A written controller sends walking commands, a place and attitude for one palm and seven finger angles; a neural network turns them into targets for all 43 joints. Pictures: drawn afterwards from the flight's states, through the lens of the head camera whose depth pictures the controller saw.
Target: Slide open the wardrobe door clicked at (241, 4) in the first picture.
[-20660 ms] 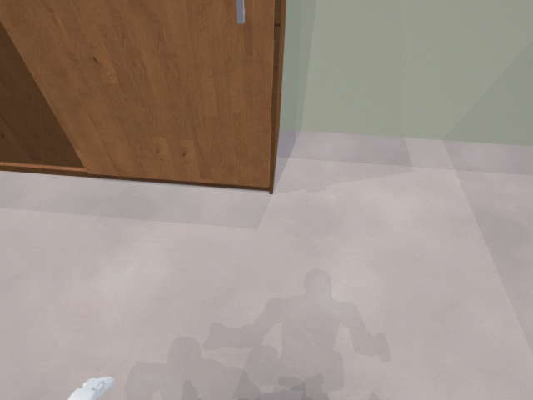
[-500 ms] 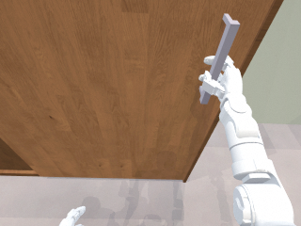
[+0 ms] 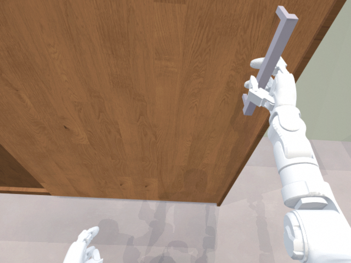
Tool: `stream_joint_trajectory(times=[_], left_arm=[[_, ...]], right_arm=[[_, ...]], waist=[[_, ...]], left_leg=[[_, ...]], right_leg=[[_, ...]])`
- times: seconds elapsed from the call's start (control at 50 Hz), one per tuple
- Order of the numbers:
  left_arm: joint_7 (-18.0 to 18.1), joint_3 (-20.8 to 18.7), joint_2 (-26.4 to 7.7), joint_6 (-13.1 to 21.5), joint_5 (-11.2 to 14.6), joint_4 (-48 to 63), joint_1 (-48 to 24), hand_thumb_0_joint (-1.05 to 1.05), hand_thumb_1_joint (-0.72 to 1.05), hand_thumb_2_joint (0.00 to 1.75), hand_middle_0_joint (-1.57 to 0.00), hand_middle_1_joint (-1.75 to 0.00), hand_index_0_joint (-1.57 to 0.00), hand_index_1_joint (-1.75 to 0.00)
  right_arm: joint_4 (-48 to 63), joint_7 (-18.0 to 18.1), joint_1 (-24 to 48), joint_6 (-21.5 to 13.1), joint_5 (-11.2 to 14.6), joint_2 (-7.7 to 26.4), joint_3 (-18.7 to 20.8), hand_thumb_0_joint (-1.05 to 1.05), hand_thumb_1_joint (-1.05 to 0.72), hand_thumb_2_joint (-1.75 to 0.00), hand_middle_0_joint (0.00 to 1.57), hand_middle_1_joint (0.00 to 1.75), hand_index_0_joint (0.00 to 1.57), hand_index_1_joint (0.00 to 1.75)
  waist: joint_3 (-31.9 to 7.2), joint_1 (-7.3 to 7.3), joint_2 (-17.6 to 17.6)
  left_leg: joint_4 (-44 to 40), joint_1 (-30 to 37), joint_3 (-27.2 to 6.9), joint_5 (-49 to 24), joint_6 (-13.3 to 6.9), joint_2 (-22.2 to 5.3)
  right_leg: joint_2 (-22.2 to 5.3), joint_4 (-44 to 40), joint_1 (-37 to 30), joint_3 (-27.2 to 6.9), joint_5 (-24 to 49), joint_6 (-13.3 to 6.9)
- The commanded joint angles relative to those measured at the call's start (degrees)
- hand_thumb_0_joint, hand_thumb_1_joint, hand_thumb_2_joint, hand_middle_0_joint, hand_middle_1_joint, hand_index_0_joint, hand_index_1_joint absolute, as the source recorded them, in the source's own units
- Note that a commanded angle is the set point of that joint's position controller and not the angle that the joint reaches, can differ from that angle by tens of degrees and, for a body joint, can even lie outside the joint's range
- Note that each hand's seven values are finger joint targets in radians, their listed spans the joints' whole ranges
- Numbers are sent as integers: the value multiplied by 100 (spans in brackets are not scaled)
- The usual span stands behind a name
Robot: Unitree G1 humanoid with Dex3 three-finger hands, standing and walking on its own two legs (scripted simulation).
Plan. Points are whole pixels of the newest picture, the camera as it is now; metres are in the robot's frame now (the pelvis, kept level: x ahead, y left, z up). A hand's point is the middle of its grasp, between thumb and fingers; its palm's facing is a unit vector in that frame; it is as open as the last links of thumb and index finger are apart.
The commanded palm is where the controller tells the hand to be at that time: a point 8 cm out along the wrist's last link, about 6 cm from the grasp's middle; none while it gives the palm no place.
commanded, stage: step sideways, sliding the door along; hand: right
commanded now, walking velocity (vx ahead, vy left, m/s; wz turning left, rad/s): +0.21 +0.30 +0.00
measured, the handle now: (262, 68) +0.50 -0.17 +0.20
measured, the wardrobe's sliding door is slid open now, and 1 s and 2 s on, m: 0.00 0.08 0.28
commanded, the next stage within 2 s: none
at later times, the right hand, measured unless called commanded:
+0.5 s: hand (239, 88) +0.45 -0.12 +0.17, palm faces +0.33 +0.94 -0.04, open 6.3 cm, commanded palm +0.42 -0.09 +0.18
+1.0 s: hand (207, 86) +0.46 -0.05 +0.17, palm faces +0.47 +0.88 -0.01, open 6.9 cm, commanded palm +0.42 -0.01 +0.17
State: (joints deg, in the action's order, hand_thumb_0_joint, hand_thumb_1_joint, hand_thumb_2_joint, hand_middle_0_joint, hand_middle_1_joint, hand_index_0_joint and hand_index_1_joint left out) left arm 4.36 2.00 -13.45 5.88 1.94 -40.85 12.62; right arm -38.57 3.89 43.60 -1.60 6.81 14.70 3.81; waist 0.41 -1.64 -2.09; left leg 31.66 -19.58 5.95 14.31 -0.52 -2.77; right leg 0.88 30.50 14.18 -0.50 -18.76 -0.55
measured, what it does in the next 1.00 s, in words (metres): steps to the left: left foot, then right foot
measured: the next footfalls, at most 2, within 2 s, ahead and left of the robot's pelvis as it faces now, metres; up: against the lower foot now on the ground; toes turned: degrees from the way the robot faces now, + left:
left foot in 0.66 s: +0.22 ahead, +0.29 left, +0.00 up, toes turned -3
right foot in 0.84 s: +0.09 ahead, +0.05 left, +0.00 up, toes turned -17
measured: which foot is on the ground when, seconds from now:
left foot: down 0.00-0.38, up 0.40-0.64, down 0.66-0.86, up 0.88-1.00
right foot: down 0.00-0.70, up 0.72-0.82, down 0.84-1.00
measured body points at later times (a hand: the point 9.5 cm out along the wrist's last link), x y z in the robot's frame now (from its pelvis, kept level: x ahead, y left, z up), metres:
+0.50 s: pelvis +0.05 +0.10 -0.01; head +0.16 +0.09 +0.42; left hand +0.29 +0.29 -0.13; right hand +0.43 -0.17 +0.18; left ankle +0.06 +0.20 -0.68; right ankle +0.00 -0.06 -0.73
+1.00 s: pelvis +0.14 +0.19 +0.00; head +0.25 +0.17 +0.43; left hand +0.39 +0.35 -0.11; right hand +0.43 -0.09 +0.17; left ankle +0.18 +0.31 -0.69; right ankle +0.06 +0.06 -0.73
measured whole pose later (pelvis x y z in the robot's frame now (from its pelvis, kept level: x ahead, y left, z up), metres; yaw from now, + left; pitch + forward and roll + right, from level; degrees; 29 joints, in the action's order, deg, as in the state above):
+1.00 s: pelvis +0.14 +0.19 +0.00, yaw -9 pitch -1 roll +1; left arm -0.8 -2.5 -12.5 9.8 1.5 -32.5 6.5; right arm 14.0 11.0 16.0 -4.4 3.5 6.8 5.8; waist 16.1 -8.5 -3.1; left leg 54.4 -26.3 3.4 24.2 0.6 -1.2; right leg -7.9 34.7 8.6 6.5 -23.4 3.0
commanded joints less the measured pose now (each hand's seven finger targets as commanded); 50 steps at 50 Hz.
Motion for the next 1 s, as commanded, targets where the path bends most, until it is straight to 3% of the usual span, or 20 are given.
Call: stream_joint_trajectory(times=[0.0,0.06,0.14,0.18,0.22,0.28,0.34,0.36,0.38,0.46,0.58,0.62,0.68,0.72,0.78,0.8,0.82,0.84,0.88,0.98], left_arm=[[160,-341,-673,115,-55,752,-359,0,90,90,-20,-30,-20,-30],[69,-365,-604,47,-36,772,-333,0,90,90,-20,-30,-20,-30],[-36,-382,-527,-10,29,983,-487,0,90,90,-20,-30,-20,-30],[-36,-378,-424,-65,105,1098,-712,0,90,90,-20,-30,-20,-30],[3,-432,-358,-76,189,1162,-929,0,90,90,-20,-30,-20,-30],[31,-356,-213,12,98,1122,-912,0,90,90,-20,-30,-20,-30],[56,-465,-336,-12,20,1076,-704,0,90,90,-20,-30,-20,-30],[-40,-643,-644,-18,-5,1207,-694,0,90,90,-20,-30,-20,-30],[-260,-674,-656,-84,6,1237,-859,0,90,90,-20,-30,-20,-30],[-446,-713,-590,-34,14,1351,-873,0,90,90,-20,-30,-20,-30],[-406,-625,-561,233,58,1641,-972,0,90,90,-20,-30,-20,-30],[-351,-566,-499,409,125,1619,-1024,0,90,90,-20,-30,-20,-30],[-186,-556,-236,481,76,1524,-1032,0,90,90,-20,-30,-20,-30],[-101,-440,-129,573,55,1394,-1089,0,90,90,-20,-30,-20,-30],[-128,-392,-178,646,30,1299,-972,0,90,90,-20,-30,-20,-30],[-156,-507,-287,598,21,1382,-959,0,90,90,-20,-30,-20,-30],[-208,-643,-518,613,8,1559,-1117,0,90,90,-20,-30,-20,-30],[-392,-683,-489,582,61,1648,-1012,0,90,90,-20,-30,-20,-30],[-508,-599,-389,723,-8,1755,-881,0,90,90,-20,-30,-20,-30],[-595,-504,-382,704,-94,1715,-837,0,90,90,-20,-30,-20,-30]], right_arm=[[2128,-86,3303,-802,-92,-46,-579,0,-90,-90,45,140,45,140],[2466,-58,3265,-766,-43,-195,-662,0,-90,-90,45,140,45,140],[3058,-128,3085,-805,-116,-590,-1020,0,-90,-90,45,140,45,140],[3410,-151,3073,-804,-248,-633,-1185,0,-90,-90,45,140,45,140],[3389,-175,2542,-707,-226,-735,-1170,0,-90,-90,45,140,45,140],[4037,-160,2509,-847,-289,-909,-1323,0,-90,-90,45,140,45,140],[4564,-102,2469,-1043,-242,-911,-1414,0,-90,-90,45,140,45,140],[4909,-146,2474,-1087,-117,-936,-1458,0,-90,-90,45,140,45,140],[4885,-181,2613,-1089,-82,-915,-1260,0,-90,-90,45,140,45,140],[5223,-172,2381,-1091,-284,-753,-1122,0,-90,-90,45,140,45,140],[5567,-197,1622,-996,-261,-570,-1111,0,-90,-90,45,140,45,140],[5662,-181,1294,-972,-316,-427,-1029,0,-90,-90,45,140,45,140],[6048,-79,640,-975,-380,218,-543,0,-90,-90,45,140,45,140],[6734,-24,227,-943,-336,-136,-742,0,-90,-90,45,140,45,140],[7318,120,142,-1163,-332,-493,-1081,0,-90,-90,45,140,45,140],[7503,109,146,-1224,-307,-650,-1276,0,-90,-90,45,140,45,140],[7662,61,-9,-1282,-252,-836,-1523,0,-90,-90,45,140,45,140],[7374,-35,-253,-1269,-278,-1167,-1771,0,-90,-90,45,140,45,140],[7844,-19,232,-1384,-461,-1108,-1771,0,-90,-90,45,140,45,140],[7578,30,-670,-1233,-466,-766,-1453,0,-90,-90,45,140,45,140]], waist=[[-1601,464,-893],[-1461,503,-689],[-1844,485,-637],[-2038,490,176],[-1838,277,1528],[-1644,269,849],[-2320,541,410],[-2695,493,-740],[-2865,285,-698],[-1969,457,-787],[-1719,431,-1693],[-1635,366,-1322],[-1846,147,1766],[-1984,142,1301],[-2371,378,1222],[-2540,429,991],[-2532,324,-341],[-2702,128,-642],[-2230,347,-1300],[-1656,277,-1296]], left_leg=[[1470,-776,-335,827,-29,256],[1530,-1396,-586,1174,-91,215],[-51,525,-448,-623,-152,196],[-400,1830,-954,-3113,-360,-516],[-479,2801,-2127,-5874,-856,-1384],[-73,2990,-1631,-6021,-831,-1335],[1318,1175,-691,-4336,-211,-687],[2646,-965,-618,-665,234,26],[3527,-1418,-1200,1710,40,119],[2770,-2015,-850,1285,24,-43],[620,117,107,-153,127,367],[-188,972,139,-1771,162,313],[-83,2398,-1805,-7303,-535,-1427],[206,2538,-2009,-7361,-771,-1663],[958,2385,-1232,-6592,-447,-1215],[1293,1206,-856,-5047,-70,-855],[1890,-293,-510,-1103,239,-248],[2541,-858,-731,1304,114,-53],[2818,-1592,-517,1579,109,46],[1662,-1110,-48,515,163,212]], right_leg=[[-1838,-738,-1739,-1819,2237,-924],[-2070,-297,-2584,-1807,3913,-1116],[-1582,599,-1881,-557,4488,-574],[-942,1462,-564,56,3198,-185],[-149,2784,1127,-6,-946,67],[-320,1860,1257,-54,-1115,-5],[-1190,-534,-1656,-121,2619,-261],[-2703,-222,-3490,-1760,6286,-1013],[-3210,81,-4020,-1730,7134,-1292],[-2859,239,-3679,-856,5960,-1048],[-2005,620,-2540,647,5593,-145],[-1575,1260,-1905,865,4582,-92],[-217,3095,588,540,-1574,442],[-244,2974,922,-27,-1978,224],[-569,406,-167,208,183,150],[-1123,1,-1547,93,2865,-37],[-2261,-106,-2747,-678,5681,-492],[-2601,152,-3286,-554,7191,-825],[-2475,340,-3642,-153,7658,-746],[-2180,530,-3493,586,7471,-319]])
